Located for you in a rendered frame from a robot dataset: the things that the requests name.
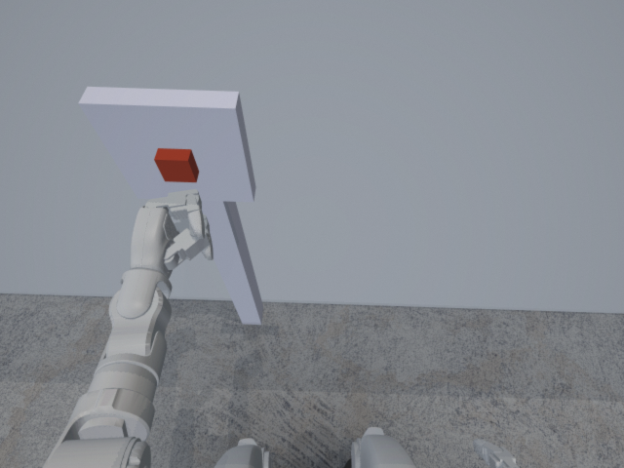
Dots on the button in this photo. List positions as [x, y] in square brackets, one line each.
[176, 165]

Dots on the right robot thigh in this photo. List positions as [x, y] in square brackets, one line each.
[379, 451]

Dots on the robot right hand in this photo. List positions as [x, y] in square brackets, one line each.
[494, 456]

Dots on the panel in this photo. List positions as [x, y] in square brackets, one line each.
[133, 123]

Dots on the robot left hand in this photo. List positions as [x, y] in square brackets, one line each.
[154, 232]

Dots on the left robot thigh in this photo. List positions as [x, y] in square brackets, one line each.
[246, 456]

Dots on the robot left forearm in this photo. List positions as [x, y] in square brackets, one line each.
[119, 400]

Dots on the left robot upper arm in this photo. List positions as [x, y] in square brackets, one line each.
[125, 452]

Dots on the robot thigh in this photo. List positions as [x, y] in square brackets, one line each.
[246, 456]
[379, 451]

